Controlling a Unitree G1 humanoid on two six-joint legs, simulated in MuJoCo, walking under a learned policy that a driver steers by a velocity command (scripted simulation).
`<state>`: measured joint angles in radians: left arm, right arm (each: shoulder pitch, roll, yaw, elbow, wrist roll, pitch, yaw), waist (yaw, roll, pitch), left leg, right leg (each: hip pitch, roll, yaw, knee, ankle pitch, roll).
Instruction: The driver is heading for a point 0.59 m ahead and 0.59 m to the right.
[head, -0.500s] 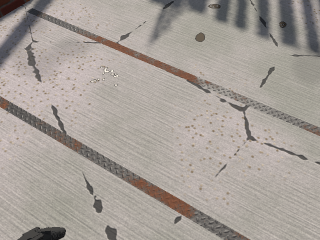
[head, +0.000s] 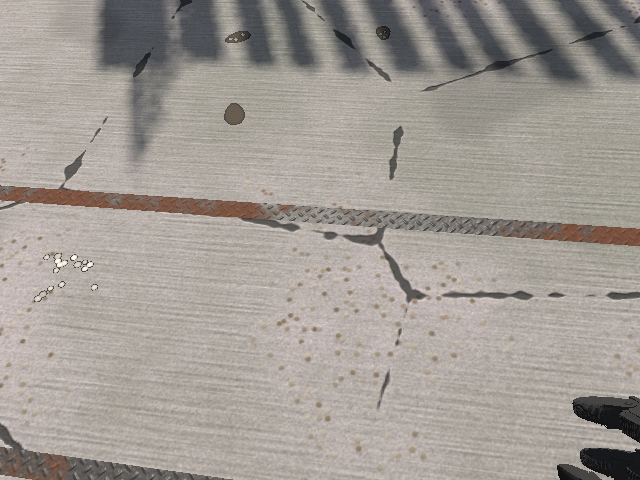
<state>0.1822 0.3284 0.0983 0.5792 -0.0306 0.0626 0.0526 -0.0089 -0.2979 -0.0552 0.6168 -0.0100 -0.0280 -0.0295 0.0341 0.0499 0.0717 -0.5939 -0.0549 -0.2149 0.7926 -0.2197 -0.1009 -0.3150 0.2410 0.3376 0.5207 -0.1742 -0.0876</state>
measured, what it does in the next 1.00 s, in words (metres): walks ahead, turning right: left foot, then right foot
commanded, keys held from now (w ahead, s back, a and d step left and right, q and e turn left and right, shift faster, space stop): e+shift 0.66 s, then w+e+shift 0.24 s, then w+shift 0.10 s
